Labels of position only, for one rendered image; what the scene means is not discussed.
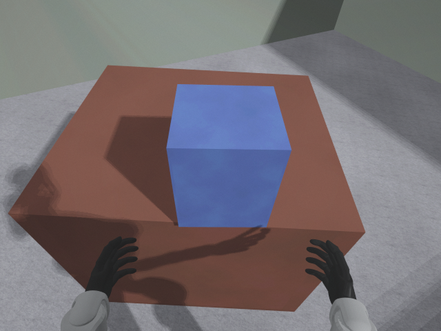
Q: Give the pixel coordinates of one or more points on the robot left forearm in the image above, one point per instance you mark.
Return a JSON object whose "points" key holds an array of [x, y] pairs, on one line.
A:
{"points": [[89, 312]]}

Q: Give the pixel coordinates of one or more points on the robot left hand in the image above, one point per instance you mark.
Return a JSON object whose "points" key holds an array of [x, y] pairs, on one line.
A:
{"points": [[105, 274]]}

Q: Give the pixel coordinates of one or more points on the robot right forearm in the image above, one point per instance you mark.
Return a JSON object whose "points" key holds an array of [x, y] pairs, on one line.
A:
{"points": [[347, 314]]}

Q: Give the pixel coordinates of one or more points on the pedestal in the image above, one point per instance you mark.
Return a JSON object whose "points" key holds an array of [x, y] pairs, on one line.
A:
{"points": [[108, 176]]}

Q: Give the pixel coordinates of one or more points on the carton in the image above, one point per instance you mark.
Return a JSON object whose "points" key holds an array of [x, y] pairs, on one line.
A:
{"points": [[227, 151]]}

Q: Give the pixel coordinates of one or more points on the robot right hand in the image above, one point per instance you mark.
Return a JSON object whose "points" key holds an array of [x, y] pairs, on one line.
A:
{"points": [[337, 278]]}

